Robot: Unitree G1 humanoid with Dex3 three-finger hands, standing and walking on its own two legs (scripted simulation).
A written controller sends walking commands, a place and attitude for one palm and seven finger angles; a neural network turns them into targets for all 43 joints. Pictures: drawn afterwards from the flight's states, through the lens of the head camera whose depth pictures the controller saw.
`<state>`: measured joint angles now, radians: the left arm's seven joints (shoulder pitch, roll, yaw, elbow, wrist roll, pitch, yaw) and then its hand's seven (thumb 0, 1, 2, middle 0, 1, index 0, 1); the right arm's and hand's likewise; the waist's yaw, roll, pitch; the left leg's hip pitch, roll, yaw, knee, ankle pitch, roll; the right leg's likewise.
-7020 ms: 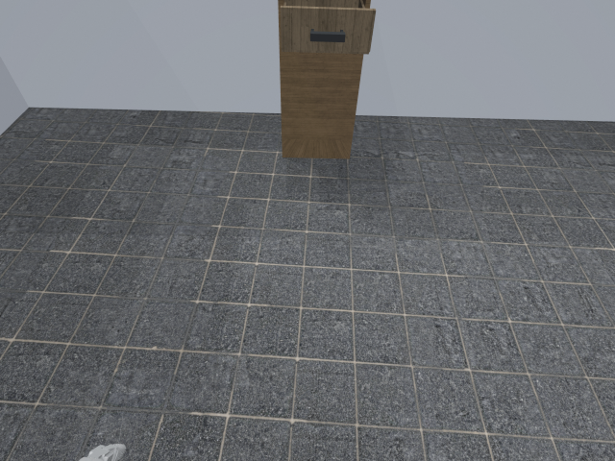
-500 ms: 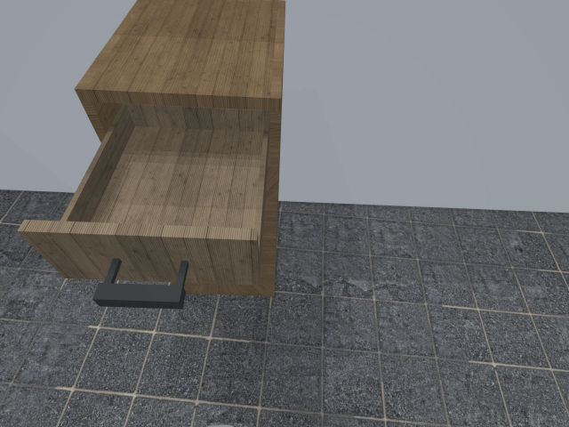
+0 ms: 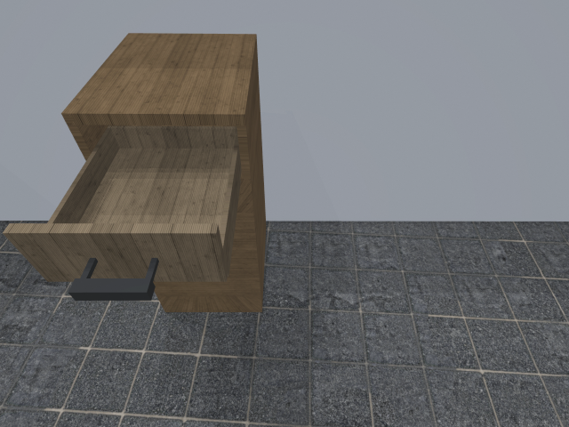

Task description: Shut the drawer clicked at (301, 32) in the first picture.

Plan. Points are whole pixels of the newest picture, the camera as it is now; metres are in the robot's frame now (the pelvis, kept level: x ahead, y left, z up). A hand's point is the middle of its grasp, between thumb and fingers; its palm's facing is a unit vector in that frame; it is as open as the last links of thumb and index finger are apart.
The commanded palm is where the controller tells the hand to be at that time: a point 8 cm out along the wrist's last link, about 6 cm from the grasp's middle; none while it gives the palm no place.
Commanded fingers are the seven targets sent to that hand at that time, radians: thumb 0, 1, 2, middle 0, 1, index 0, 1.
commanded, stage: come to a stop and stand still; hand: left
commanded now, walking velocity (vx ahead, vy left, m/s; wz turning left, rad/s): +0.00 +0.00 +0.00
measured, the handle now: (118, 276) +0.34 +0.29 -0.01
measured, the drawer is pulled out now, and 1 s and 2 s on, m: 0.29 0.29 0.29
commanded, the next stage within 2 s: look again from close up in 0.10 s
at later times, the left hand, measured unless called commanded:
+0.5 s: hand out of the picture +0.02 +0.24 -0.18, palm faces +0.05 -0.98 -0.18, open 7.4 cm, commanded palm none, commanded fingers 0.00 0.90 0.90 -0.20 -0.30 -0.20 -0.30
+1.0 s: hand (104, 376) +0.20 +0.27 -0.03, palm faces +0.23 -0.96 -0.18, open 7.0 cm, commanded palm +0.10 +0.31 -0.05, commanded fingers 0.00 0.90 0.90 -0.40 -0.52 -0.40 -0.52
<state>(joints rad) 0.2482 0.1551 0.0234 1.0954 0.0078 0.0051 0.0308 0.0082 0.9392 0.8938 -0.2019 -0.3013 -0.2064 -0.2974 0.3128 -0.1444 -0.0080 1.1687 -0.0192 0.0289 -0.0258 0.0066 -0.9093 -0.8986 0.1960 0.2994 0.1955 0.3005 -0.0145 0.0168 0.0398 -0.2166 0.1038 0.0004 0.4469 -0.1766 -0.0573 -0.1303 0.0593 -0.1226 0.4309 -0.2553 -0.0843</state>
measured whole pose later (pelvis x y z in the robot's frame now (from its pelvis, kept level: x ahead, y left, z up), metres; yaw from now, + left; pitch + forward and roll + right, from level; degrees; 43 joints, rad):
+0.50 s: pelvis +0.01 +0.07 +0.00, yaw +0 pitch -1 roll -1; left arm 0.32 0.13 0.01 1.08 0.02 -0.01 0.04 0.00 0.90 0.89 -0.20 -0.30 -0.20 -0.30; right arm 0.34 -0.13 0.01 1.09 -0.02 -0.01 -0.03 0.03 -0.94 -0.90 0.20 0.30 0.20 0.30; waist 0.01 0.02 -0.02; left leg -0.24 -0.02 0.07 0.54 -0.29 0.06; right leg -0.19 -0.04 -0.08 0.51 -0.30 0.00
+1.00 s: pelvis +0.02 +0.08 -0.01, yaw +1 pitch +1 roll +1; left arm 0.47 0.19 0.04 0.10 -0.11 -0.05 0.12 0.03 0.94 0.89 -0.25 -0.35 -0.25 -0.35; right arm 0.36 -0.22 -0.01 0.86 0.02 -0.27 -0.04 0.03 -0.93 -0.90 0.20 0.30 0.20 0.30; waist -0.03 -0.01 -0.05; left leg -0.28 -0.08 0.07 0.54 -0.28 0.07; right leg -0.29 -0.06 -0.05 0.62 -0.35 -0.01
